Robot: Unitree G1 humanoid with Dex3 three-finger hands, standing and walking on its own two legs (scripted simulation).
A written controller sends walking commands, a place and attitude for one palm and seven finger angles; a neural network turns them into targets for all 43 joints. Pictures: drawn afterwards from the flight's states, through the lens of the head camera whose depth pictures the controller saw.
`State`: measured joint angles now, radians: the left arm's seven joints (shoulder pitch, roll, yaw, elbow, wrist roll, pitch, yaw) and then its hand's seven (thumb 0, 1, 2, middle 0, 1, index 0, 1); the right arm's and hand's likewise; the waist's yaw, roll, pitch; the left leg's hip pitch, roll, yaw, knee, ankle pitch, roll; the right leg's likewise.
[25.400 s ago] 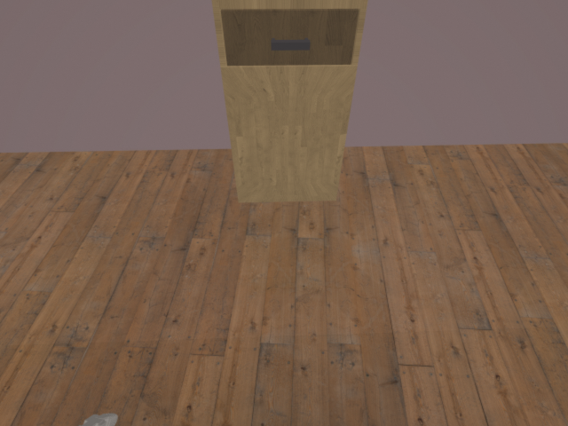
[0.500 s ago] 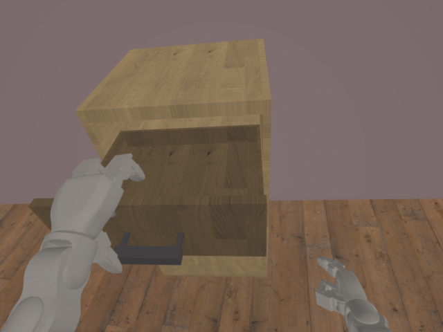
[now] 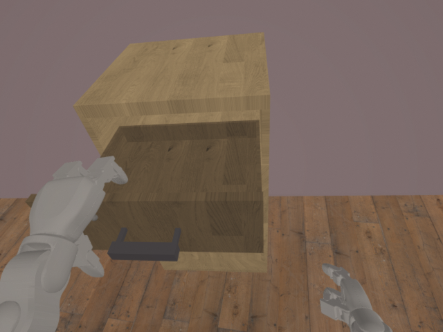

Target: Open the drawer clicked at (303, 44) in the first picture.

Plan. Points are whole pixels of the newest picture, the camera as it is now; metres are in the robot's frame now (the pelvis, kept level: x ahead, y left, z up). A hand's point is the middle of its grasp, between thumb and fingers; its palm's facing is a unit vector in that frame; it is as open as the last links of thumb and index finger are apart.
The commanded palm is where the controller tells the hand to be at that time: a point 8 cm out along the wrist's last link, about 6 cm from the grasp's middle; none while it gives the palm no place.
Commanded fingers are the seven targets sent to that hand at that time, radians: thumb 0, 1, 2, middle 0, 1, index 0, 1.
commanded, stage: draw the hand back to the body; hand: left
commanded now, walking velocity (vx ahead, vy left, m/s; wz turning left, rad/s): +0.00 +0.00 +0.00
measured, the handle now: (147, 241) +0.27 +0.21 +0.02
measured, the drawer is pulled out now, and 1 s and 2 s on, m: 0.28 0.28 0.28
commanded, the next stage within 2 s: step back with the hand held close in 1.28 s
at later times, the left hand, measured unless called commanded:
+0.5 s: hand (96, 211) +0.21 +0.21 +0.19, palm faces +0.34 -0.87 -0.36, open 13.4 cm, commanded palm +0.16 +0.25 +0.22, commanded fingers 0.00 -0.08 0.48 -0.27 -0.93 -0.27 -0.93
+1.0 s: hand (76, 208) +0.21 +0.23 +0.20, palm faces +0.42 -0.81 -0.41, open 9.3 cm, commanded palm +0.16 +0.28 +0.21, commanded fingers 0.00 0.80 0.86 -0.21 -0.37 -0.21 -0.37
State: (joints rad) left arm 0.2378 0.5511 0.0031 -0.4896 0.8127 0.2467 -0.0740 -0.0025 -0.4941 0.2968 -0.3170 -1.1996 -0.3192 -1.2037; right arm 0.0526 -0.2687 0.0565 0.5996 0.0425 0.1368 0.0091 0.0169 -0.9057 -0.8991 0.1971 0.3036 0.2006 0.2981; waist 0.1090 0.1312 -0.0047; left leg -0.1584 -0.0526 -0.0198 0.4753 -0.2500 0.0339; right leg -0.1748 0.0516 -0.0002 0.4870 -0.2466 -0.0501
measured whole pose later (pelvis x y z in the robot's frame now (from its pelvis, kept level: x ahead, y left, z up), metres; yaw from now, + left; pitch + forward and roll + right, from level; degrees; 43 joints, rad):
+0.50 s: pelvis +0.02 +0.00 +0.00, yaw +1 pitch -4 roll +0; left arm 0.43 0.34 0.22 -0.60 -0.04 -0.05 0.08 -0.01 -0.36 0.35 -0.31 -1.11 -0.31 -1.12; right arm 0.17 -0.20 0.08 0.58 0.01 -0.09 -0.06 0.02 -0.90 -0.90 0.20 0.30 0.20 0.30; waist 0.07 0.04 0.03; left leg -0.12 -0.05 -0.04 0.48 -0.28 0.03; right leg -0.12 0.06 -0.02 0.46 -0.27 -0.05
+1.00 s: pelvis +0.03 +0.00 +0.00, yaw +1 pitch -3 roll +0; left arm 0.52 0.37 0.34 -0.57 -0.10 -0.09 0.10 0.00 0.45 0.71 -0.24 -0.58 -0.24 -0.59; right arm 0.16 -0.22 0.02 0.62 0.03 -0.09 -0.06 0.02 -0.90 -0.90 0.20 0.30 0.20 0.30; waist 0.06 0.07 -0.01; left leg -0.12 -0.04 -0.05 0.47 -0.29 0.03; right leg -0.11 0.06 -0.03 0.44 -0.27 -0.06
